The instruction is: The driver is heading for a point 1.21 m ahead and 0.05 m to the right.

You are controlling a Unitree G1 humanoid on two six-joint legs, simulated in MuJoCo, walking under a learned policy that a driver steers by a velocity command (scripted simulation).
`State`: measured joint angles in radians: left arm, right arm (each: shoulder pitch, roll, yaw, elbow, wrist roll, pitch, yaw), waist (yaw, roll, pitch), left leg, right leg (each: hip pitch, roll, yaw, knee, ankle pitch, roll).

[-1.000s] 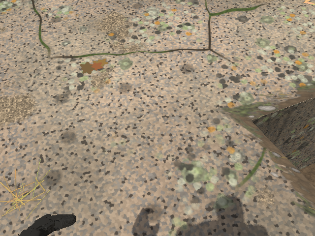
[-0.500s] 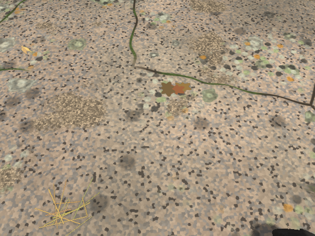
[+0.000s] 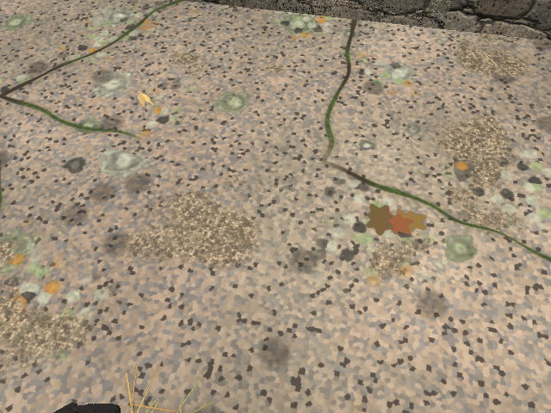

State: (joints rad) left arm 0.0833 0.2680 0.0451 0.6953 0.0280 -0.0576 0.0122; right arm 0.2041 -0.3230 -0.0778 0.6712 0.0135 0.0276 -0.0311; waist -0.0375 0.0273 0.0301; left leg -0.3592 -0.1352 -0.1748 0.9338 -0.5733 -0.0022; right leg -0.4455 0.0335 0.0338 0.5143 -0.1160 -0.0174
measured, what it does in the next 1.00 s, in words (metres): walks ahead: left foot, then right foot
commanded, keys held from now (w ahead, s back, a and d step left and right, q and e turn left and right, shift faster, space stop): q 0.20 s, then no key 0.30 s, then w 0.50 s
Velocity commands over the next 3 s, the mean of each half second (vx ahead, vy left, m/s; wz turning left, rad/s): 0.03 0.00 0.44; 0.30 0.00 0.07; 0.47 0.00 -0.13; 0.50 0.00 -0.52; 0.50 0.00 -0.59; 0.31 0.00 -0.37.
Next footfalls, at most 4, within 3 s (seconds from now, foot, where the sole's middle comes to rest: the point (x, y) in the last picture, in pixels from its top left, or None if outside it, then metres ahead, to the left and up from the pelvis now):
0.34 left None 0.04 0.14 -0.76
0.76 right None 0.10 -0.08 -0.76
1.20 left None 0.38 0.25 -0.76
1.76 right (265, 313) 0.71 0.05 -0.76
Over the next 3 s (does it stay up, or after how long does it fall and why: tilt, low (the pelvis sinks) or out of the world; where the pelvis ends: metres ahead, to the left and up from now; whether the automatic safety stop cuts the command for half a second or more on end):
stays up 1.11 -0.04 0.01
